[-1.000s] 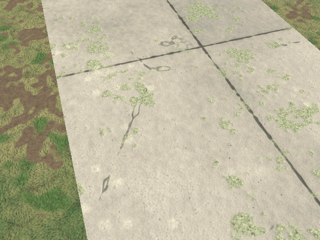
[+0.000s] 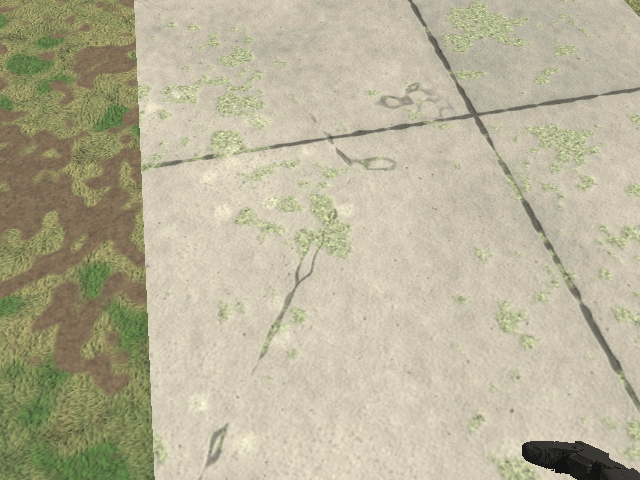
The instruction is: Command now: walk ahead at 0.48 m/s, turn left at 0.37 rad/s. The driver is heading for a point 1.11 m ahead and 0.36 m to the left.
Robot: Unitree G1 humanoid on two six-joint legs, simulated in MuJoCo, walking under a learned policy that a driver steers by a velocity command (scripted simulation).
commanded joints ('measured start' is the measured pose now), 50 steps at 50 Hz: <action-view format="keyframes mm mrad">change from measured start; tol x32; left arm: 1 -43 178 28 -90 14 6 9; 19 -523 124 25 -382 -15 -60 -18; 26 -101 345 95 -313 14 -69 -24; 50 -190 295 95 -275 -35 11 -2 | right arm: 1 365 -228 -92 37 -1 6 -9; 50 188 -171 -86 -264 -7 56 -1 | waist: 1 -250 -91 -216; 50 -111 -122 -78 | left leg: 1 620 14 -122 15 -52 98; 3 1042 345 -935 -247 -363 297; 11 242 135 -352 -390 39 178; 22 414 154 -484 -184 -110 64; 28 -240 19 -262 762 -443 -85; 42 -141 112 -114 226 56 -112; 50 166 -39 41 72 -176 12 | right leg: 1 -324 -201 -24 642 1085 -46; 3 -906 44 211 1229 -51 -9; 17 -687 -30 138 345 577 61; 24 -377 -60 195 197 383 -35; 27 103 -443 889 75 -61 -233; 32 -297 -259 333 -18 366 -146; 46 -150 -288 -34 -32 642 -131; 50 -129 -280 -107 297 1187 -91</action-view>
